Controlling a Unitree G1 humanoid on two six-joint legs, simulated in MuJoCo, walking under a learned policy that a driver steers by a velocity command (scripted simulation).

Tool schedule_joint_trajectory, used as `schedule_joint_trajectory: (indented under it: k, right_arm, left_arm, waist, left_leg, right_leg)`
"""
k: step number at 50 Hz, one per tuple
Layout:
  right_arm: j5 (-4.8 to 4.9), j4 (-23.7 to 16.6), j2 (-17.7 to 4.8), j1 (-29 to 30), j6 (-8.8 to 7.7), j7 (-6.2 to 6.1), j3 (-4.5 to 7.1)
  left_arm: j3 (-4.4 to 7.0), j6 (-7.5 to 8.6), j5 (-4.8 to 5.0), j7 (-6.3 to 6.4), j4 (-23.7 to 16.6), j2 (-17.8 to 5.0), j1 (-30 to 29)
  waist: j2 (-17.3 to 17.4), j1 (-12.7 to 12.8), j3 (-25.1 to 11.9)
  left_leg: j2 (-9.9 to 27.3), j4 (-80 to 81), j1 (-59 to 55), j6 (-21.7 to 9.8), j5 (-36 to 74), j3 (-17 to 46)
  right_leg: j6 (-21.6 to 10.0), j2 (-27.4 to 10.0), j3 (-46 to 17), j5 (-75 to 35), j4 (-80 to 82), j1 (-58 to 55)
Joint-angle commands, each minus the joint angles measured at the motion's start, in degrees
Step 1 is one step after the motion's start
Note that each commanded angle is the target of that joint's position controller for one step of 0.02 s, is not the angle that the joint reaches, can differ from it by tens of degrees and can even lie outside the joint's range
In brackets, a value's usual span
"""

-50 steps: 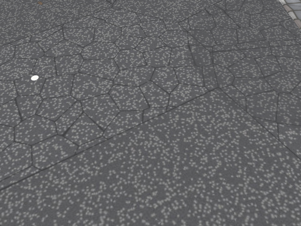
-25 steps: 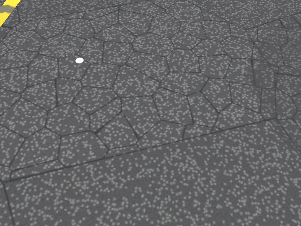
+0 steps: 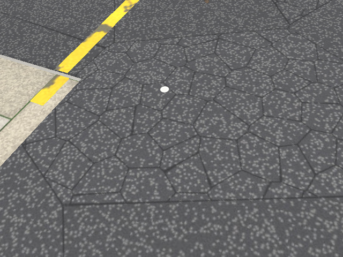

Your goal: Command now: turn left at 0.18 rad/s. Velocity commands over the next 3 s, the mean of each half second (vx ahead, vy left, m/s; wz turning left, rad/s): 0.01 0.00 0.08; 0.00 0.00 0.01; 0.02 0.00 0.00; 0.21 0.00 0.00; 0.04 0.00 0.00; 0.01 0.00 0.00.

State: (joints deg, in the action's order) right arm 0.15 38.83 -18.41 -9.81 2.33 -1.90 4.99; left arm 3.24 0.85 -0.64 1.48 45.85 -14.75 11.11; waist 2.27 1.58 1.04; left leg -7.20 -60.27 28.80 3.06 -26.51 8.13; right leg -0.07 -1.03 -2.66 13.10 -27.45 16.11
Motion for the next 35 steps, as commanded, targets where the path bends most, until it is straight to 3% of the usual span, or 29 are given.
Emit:
schedule_joint_trajectory:
  k: [1, 3, 4, 6, 7, 8, 9, 10, 11, 12, 15, 25, 35]
  right_arm:
    - [0.19, -3.1, -0.6, -1.0, -0.32, 0.06, -0.14]
    - [0.23, -3.7, 0.8, 1.8, -0.61, 0.39, -0.99]
    - [0.60, -3.6, -0.1, 1.9, -0.67, 0.46, -0.75]
    - [0.69, -1.8, -1.0, -1.1, -0.81, 0.54, -0.35]
    - [0.25, -1.3, -1.8, -1.6, -0.84, 0.51, -0.23]
    - [-0.32, -1.6, -4.0, -2.0, -0.79, 0.13, 0.01]
    - [-0.84, -1.7, -7.8, -2.9, -0.53, -0.37, 0.73]
    - [-1.21, -0.5, -4.8, -1.5, -0.61, 0.33, 0.07]
    - [-1.28, -1.3, -1.8, 0.1, -1.01, 1.03, -0.58]
    - [-1.63, -0.6, -1.2, -0.2, -1.40, 1.18, -0.81]
    - [-1.18, 0.3, -2.0, -1.1, -2.57, 1.11, -0.90]
    - [-0.83, 3.2, -0.8, -2.5, -3.29, 0.73, -1.52]
    - [-0.58, 7.6, -0.1, -3.9, -3.44, 0.54, -1.75]
  left_arm:
    - [1.03, 0.09, 0.25, 0.15, -3.8, -6.6, -4.2]
    - [1.36, -0.47, 0.27, 0.15, -3.1, -8.0, -2.0]
    - [1.55, -0.67, 0.36, 0.10, -2.7, -8.9, -0.7]
    - [1.35, -0.75, 1.18, -0.07, -2.4, -9.2, -0.8]
    - [1.09, -0.37, 1.49, -0.21, -1.7, -8.5, 0.8]
    - [0.62, 0.42, 0.87, -0.56, -1.5, -7.7, 2.0]
    - [0.19, 1.51, -0.76, -1.38, -1.9, -6.5, 3.2]
    - [-0.35, 1.94, -0.63, -1.53, -1.5, -4.1, 2.7]
    - [-0.10, 1.83, -0.75, -1.43, -1.3, -6.2, -0.7]
    - [0.06, 1.56, -0.51, -1.28, -1.2, -6.3, -2.3]
    - [0.13, 0.51, -0.18, -0.58, -0.4, -6.1, -1.3]
    - [0.40, 0.04, 0.19, 0.14, 4.3, -5.7, 0.0]
    - [0.49, -0.36, 0.46, 0.83, 8.8, -5.7, 0.9]
  waist:
    - [-11.8, -2.1, -4.5]
    - [-14.4, 0.1, -4.9]
    - [-15.0, 0.7, -5.1]
    - [-13.7, -1.0, -4.4]
    - [-12.3, -1.0, -4.0]
    - [-9.2, -0.6, -5.4]
    - [-0.7, 1.4, -7.5]
    - [6.3, 2.0, -8.0]
    - [3.4, 0.1, -5.2]
    - [2.4, -0.5, -3.9]
    - [2.5, -0.2, -0.7]
    - [-1.1, -0.4, -0.3]
    - [-1.7, -0.5, -0.1]
  left_leg:
    - [4.2, 7.0, -1.4, 2.0, 1.6, -3.5]
    - [5.8, 17.8, -7.2, 2.1, 1.0, -6.2]
    - [5.7, 22.0, -9.2, 2.0, 2.1, -6.9]
    - [5.4, 36.1, -15.8, 0.4, 13.0, -8.1]
    - [5.9, 41.6, -19.8, -1.0, 18.7, -6.9]
    - [9.6, 40.8, -25.7, -2.7, 25.1, -2.7]
    - [15.3, 35.6, -29.9, -5.2, 38.0, 2.0]
    - [15.2, 35.6, -22.5, -8.0, 28.5, 1.8]
    - [12.9, 36.7, -19.5, -7.6, 21.2, 1.1]
    - [12.0, 37.2, -17.8, -6.6, 18.1, 0.5]
    - [10.9, 37.2, -14.7, -5.3, 17.5, -0.3]
    - [9.9, 36.7, -14.2, -5.1, 16.9, -1.1]
    - [8.7, 36.6, -14.9, -4.8, 18.2, -2.7]
  right_leg:
    - [-10.2, -9.4, -7.7, -22.3, 6.6, -7.2]
    - [-10.6, -9.3, -7.6, -22.5, 6.1, -7.5]
    - [-11.1, -10.1, -8.7, -22.7, 5.7, -8.1]
    - [-10.2, -9.8, -9.0, -21.6, 4.3, -6.8]
    - [-8.3, -9.2, -9.0, -19.5, 4.3, -5.0]
    - [-5.2, -8.5, -8.5, -15.2, 3.6, -1.4]
    - [-2.3, -4.5, -4.1, -8.6, -0.1, 2.3]
    - [0.5, -1.7, 0.0, -0.9, 1.5, -1.8]
    - [2.2, -1.3, 0.4, -1.9, 0.6, -2.9]
    - [2.4, -1.1, 0.7, -3.1, 0.2, -2.9]
    - [1.7, -1.4, 0.2, -5.1, 0.1, -3.3]
    - [2.4, -1.4, 0.2, -6.4, 0.5, -5.0]
    - [2.2, -1.4, 0.3, -7.2, 0.9, -5.6]
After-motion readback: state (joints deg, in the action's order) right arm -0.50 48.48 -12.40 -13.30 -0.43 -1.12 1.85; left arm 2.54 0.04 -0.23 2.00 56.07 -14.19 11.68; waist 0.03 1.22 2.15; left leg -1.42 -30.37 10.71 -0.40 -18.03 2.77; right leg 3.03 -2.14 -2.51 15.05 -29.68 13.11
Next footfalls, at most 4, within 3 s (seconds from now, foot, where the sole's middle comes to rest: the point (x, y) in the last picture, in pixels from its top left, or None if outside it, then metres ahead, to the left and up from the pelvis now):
0.16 left None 0.02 0.14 -0.78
2.00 left None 0.30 0.10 -0.78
2.28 right None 0.23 -0.13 -0.78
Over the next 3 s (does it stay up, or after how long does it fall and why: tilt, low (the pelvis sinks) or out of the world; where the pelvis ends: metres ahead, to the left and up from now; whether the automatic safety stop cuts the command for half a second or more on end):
stays up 0.24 -0.02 0.00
